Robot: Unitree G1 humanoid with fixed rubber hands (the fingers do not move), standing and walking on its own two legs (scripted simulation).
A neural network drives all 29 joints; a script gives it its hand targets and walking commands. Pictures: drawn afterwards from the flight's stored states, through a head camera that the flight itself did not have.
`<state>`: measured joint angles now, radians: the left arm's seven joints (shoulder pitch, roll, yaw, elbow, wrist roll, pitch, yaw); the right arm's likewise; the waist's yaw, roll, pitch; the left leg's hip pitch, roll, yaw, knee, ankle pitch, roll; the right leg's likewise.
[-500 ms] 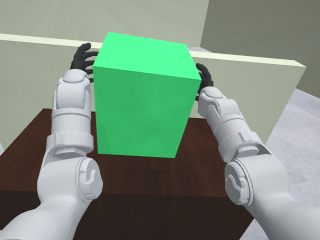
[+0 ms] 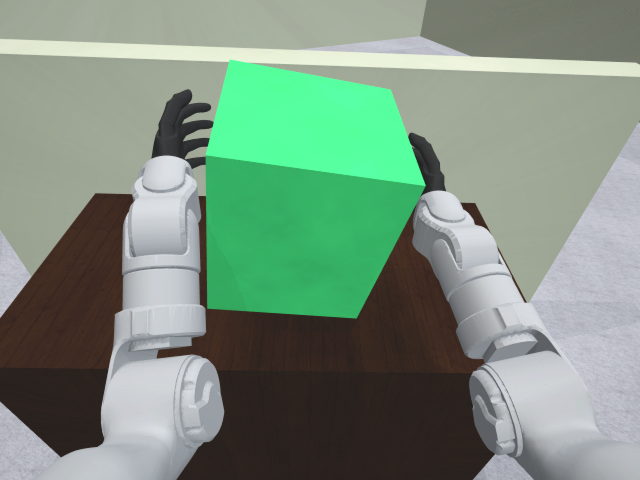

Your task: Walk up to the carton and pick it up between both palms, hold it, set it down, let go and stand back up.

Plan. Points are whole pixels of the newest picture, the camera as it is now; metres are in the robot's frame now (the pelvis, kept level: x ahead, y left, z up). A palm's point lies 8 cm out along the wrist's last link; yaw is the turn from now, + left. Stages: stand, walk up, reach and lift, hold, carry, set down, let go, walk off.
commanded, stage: set down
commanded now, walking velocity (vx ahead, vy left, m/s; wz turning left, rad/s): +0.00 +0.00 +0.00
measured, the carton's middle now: (298, 199) +0.42 +0.05 +0.18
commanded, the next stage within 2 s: none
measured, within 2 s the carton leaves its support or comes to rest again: neither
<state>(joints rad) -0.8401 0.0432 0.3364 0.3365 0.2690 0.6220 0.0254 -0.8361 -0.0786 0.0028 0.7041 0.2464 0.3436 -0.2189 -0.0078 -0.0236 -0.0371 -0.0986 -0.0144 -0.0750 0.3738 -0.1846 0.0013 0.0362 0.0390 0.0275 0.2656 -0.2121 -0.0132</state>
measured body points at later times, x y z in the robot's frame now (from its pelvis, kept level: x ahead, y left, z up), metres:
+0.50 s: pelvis -0.01 -0.01 +0.00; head -0.07 +0.04 +0.44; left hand +0.39 +0.20 +0.22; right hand +0.40 -0.11 +0.21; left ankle +0.02 +0.12 -0.75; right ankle -0.04 -0.11 -0.75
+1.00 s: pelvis +0.00 +0.00 +0.00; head -0.03 +0.04 +0.45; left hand +0.41 +0.21 +0.18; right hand +0.42 -0.09 +0.16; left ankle +0.02 +0.11 -0.75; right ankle -0.04 -0.11 -0.75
